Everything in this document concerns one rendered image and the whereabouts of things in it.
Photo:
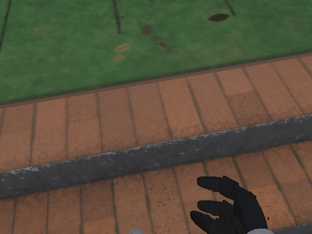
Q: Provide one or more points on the robot right hand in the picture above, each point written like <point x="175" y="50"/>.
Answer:
<point x="243" y="216"/>

